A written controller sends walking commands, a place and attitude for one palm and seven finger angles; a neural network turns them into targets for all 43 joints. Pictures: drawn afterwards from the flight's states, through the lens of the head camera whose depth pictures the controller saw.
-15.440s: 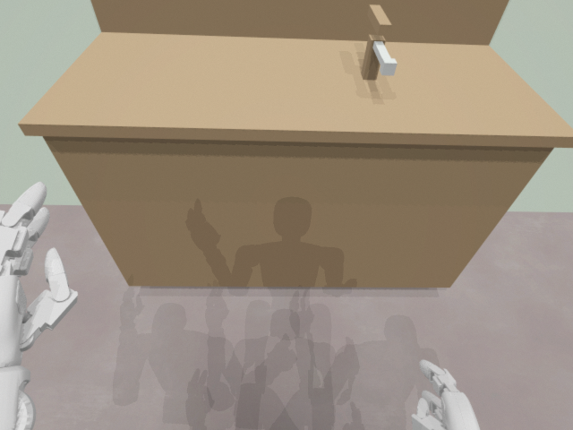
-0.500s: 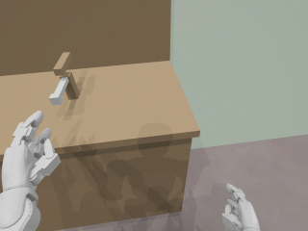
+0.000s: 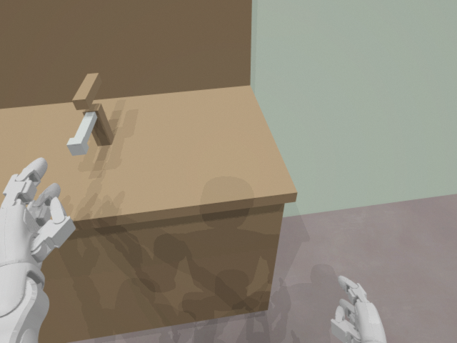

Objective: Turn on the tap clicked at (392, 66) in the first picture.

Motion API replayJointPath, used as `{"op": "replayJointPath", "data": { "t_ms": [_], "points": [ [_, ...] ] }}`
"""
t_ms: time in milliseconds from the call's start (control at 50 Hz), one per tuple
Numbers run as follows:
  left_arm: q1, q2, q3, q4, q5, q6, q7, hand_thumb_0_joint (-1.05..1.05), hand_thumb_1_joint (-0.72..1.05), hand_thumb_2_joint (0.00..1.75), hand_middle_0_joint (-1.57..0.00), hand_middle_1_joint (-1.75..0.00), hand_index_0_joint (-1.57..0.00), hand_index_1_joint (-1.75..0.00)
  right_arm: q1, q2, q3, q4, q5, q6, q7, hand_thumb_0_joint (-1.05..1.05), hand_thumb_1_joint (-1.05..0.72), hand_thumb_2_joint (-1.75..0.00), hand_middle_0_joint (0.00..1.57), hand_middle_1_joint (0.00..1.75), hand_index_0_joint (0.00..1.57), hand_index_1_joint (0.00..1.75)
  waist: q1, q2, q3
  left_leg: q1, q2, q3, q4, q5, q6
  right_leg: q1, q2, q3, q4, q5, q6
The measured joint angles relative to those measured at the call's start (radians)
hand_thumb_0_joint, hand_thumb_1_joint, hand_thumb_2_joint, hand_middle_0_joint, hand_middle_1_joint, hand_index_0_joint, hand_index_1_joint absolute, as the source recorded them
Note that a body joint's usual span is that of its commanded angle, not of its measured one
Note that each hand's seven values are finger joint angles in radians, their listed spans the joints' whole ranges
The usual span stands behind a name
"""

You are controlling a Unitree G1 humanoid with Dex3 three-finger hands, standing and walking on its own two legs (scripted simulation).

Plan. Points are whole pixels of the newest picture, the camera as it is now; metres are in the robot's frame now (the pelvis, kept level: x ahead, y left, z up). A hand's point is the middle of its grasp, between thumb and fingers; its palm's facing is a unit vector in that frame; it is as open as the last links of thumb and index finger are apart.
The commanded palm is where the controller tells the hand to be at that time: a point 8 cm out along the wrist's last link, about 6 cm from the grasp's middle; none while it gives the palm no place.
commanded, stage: reach beside the lever's end, fingers flat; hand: left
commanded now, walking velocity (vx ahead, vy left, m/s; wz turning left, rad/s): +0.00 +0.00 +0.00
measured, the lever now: (78, 146) +0.41 +0.39 +0.14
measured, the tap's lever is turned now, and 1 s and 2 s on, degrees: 0 0 0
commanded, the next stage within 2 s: push the lever round in 1.92 s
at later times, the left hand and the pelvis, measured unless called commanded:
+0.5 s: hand (60, 201) +0.25 +0.32 +0.16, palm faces +0.55 -0.83 -0.09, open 7.5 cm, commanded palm +0.21 +0.35 +0.16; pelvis -0.01 +0.01 +0.00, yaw +0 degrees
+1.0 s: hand (56, 182) +0.30 +0.36 +0.14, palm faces +0.56 -0.83 -0.08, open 7.7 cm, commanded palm +0.26 +0.40 +0.14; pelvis +0.00 +0.01 +0.00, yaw +0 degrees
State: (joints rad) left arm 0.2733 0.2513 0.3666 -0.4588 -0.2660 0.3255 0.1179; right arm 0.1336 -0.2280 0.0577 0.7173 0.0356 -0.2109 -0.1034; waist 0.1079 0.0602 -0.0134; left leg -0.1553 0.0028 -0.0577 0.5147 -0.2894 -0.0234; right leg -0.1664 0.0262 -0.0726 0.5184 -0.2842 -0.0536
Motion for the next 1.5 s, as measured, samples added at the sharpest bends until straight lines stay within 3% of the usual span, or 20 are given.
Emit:
{"op": "replayJointPath", "data": {
  "t_ms": [320,460,660,800,1000,1180,1500],
  "points": [
    [-0.111,0.038,0.054,0.178,0.0,-0.036,-0.02,0.02,0.9,0.9,-0.2,-0.28,-0.19,-0.29,0.022,-0.005,-0.011,0.02,0.007,-0.001,-0.022,0.02,-0.9,-0.9,0.2,0.3,0.2,0.3,-0.022,-0.005,0.007,-0.012,-0.004,0.01,-0.013,0.018,0.006,-0.016,-0.004,0.01,-0.011,0.019,0.006],
    [-0.23,0.072,0.085,0.334,0.011,-0.055,-0.036,0.02,0.9,0.9,-0.2,-0.27,-0.19,-0.27,0.018,-0.009,-0.011,0.034,0.009,0.003,-0.037,0.02,-0.9,-0.9,0.2,0.3,0.2,0.3,-0.028,-0.009,0.023,-0.032,-0.005,0.004,-0.007,0.023,0.007,-0.03,-0.005,0.003,-0.014,0.027,0.006],
    [-0.315,0.098,0.096,0.466,0.017,-0.115,-0.077,0.02,0.9,0.9,-0.19,-0.24,-0.18,-0.24,0.037,-0.019,-0.019,0.025,0.009,0.004,-0.035,0.01,-0.9,-0.9,0.2,0.3,0.2,0.3,-0.045,-0.007,0.007,-0.051,-0.008,0.016,-0.013,0.02,0.013,-0.056,-0.008,0.016,-0.013,0.025,0.012],
    [-0.344,0.138,0.152,0.574,0.022,-0.112,-0.091,0.02,0.9,0.9,-0.19,-0.23,-0.18,-0.23,0.057,-0.021,-0.025,0.011,0.013,0.028,-0.026,0.01,-0.9,-0.9,0.2,0.3,0.2,0.3,-0.054,-0.018,-0.006,-0.064,-0.005,0.022,-0.005,0.009,0.013,-0.07,-0.004,0.021,-0.006,0.016,0.012],
    [-0.464,0.192,0.19,0.753,0.05,-0.196,-0.147,0.02,0.9,0.9,-0.17,-0.2,-0.16,-0.2,0.074,-0.038,-0.033,0.017,0.013,0.034,-0.035,0.01,-0.9,-0.9,0.2,0.3,0.2,0.3,-0.057,-0.024,0.003,-0.116,-0.007,0.009,0.036,-0.005,0.015,-0.109,-0.007,0.008,0.017,0.007,0.013],
    [-0.585,0.274,0.232,0.973,0.068,-0.233,-0.194,0.02,0.9,0.9,-0.17,-0.18,-0.16,-0.18,0.109,-0.039,-0.032,0.001,0.012,0.05,-0.028,0.01,-0.9,-0.9,0.2,0.3,0.2,0.3,-0.09,-0.028,-0.012,-0.174,-0.004,0.012,0.06,-0.011,0.018,-0.163,-0.003,0.011,0.027,0.01,0.016],
    [-0.714,0.388,0.307,1.241,0.111,-0.375,-0.267,0.02,0.9,0.9,-0.16,-0.15,-0.15,-0.15,0.208,-0.059,-0.045,0.002,0.006,0.1,-0.011,0.01,-0.9,-0.9,0.2,0.3,0.2,0.3,-0.126,-0.039,-0.021,-0.271,0.002,0.021,0.123,-0.036,0.028,-0.25,0.003,0.02,0.06,0.007,0.025]
  ]
}}
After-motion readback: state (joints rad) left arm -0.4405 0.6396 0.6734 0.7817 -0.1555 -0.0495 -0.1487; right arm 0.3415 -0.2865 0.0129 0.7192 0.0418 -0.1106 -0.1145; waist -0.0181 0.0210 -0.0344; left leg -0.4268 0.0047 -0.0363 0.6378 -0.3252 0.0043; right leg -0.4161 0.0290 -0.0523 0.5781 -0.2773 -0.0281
